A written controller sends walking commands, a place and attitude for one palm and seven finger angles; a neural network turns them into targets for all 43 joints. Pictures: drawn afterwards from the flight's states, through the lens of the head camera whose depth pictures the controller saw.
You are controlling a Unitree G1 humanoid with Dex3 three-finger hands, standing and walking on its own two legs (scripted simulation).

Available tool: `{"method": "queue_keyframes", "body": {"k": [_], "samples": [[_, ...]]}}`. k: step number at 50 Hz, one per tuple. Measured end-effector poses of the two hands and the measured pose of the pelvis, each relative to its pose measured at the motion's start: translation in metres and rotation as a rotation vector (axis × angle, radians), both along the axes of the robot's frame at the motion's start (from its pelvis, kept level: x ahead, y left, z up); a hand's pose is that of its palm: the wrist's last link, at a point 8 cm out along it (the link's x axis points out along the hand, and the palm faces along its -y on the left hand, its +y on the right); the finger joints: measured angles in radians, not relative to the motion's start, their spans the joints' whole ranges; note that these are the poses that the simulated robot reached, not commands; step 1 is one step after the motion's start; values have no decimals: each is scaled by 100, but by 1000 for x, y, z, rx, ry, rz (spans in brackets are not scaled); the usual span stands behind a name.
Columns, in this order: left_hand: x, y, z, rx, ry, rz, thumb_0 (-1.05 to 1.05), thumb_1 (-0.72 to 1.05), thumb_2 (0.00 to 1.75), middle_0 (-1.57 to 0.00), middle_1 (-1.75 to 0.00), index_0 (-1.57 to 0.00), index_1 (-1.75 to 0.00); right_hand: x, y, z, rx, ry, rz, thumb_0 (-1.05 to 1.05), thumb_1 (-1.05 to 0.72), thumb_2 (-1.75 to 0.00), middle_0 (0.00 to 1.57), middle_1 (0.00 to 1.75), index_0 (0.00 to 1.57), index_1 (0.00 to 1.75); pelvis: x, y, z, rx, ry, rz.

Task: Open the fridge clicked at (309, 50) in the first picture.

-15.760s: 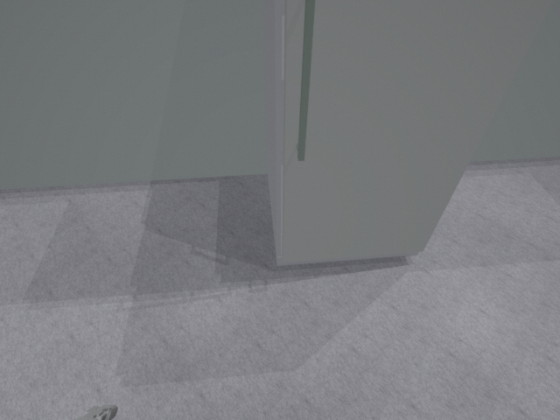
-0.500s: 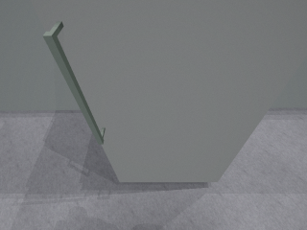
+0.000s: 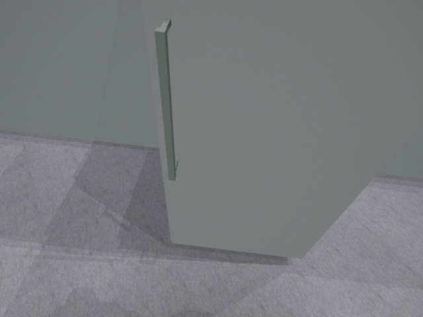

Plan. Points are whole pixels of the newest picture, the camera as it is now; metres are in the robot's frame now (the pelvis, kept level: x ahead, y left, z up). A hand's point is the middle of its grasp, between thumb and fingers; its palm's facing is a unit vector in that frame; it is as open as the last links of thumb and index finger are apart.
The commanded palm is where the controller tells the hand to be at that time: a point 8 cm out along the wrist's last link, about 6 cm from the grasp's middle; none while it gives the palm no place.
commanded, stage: come to a stop and stand still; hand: left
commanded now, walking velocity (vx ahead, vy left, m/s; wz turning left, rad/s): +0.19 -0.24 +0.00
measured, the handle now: (170, 117) +0.49 +0.15 +0.10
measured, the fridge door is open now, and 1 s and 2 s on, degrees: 0 0 0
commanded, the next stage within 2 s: look again from close up in 0.92 s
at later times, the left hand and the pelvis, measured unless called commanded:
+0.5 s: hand out of the picture +0.07 +0.15 -0.16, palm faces -0.06 -0.98 -0.20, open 7.3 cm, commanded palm none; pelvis -0.01 -0.02 +0.01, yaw -2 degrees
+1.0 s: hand out of the picture +0.00 +0.13 -0.16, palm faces +0.03 -0.98 -0.20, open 7.3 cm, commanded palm none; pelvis +0.01 -0.05 +0.02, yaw -1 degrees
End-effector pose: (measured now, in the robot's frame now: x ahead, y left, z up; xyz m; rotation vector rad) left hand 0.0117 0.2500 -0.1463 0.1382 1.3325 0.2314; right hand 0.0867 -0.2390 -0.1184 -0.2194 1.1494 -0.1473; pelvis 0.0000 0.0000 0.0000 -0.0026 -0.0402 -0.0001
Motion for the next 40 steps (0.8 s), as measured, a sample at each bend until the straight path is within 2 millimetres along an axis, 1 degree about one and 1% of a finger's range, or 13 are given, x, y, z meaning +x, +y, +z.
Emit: {"method": "queue_keyframes", "body": {"k": [2,4,9,12,15,19,23,25,28,31,34,38,40], "samples": [[-7,7,3,-16,18,-1,0,91,89,-20,-30,-20,-29,-19,13,6,1,29,-7,0,-91,-90,20,30,19,30,-2,7,7,-12,-2,-1],[-12,11,7,-33,25,-4,0,91,89,-20,-30,-20,-29,-38,20,12,-12,62,-29,0,-93,-90,20,30,20,30,-3,12,14,-24,6,3],[-22,13,12,-66,58,-32,0,91,89,-20,-30,-20,-29,-81,26,19,-26,144,-88,0,-93,-90,21,30,20,30,-5,19,23,-23,32,-12],[-20,10,12,-76,92,-63,0,91,89,-20,-30,-20,-29,-107,26,19,-29,194,-135,0,-92,-90,21,30,20,30,-6,19,24,-15,45,-25],[-9,2,13,-80,102,-99,0,91,89,-19,-30,-20,-29,-135,25,17,-25,255,-178,0,-92,-90,21,30,20,30,-8,15,24,-12,52,-32],[20,-15,16,-73,58,-143,0,92,89,-19,-30,-20,-29,-169,21,12,2,347,-219,0,-91,-90,20,30,20,30,-10,5,22,-10,56,-34],[49,-36,17,-41,-33,-161,0,92,89,-20,-30,-20,-29,-191,11,-2,51,416,-244,1,-91,-90,20,30,20,30,-8,-14,14,16,57,-34],[58,-48,21,-28,-64,-163,0,92,89,-19,-30,-20,-29,-194,6,-9,75,434,-243,1,-91,-90,20,30,20,30,-8,-22,13,4,46,-30],[65,-61,26,-24,-102,-148,0,93,89,-20,-30,-20,-29,-184,1,-14,98,432,-218,1,-91,-90,20,30,20,30,-3,-31,14,-4,43,-12],[67,-69,24,-29,-124,-123,-1,94,89,-20,-30,-20,-29,-166,-3,-18,104,401,-188,1,-91,-90,20,30,19,30,0,-37,12,-16,36,1],[64,-71,21,-28,-125,-92,-2,95,89,-20,-30,-20,-29,-142,-5,-18,103,353,-167,1,-91,-90,20,30,19,30,4,-42,12,-8,26,4],[52,-70,20,-22,-88,-74,-2,96,89,-20,-30,-20,-29,-109,-9,-16,103,283,-136,0,-91,-90,20,30,19,30,6,-47,14,0,26,-1],[43,-69,20,-17,-61,-66,-2,96,89,-20,-30,-20,-29,-98,-14,-16,88,272,-116,1,-92,-90,20,30,19,30,7,-48,15,1,25,1]]}}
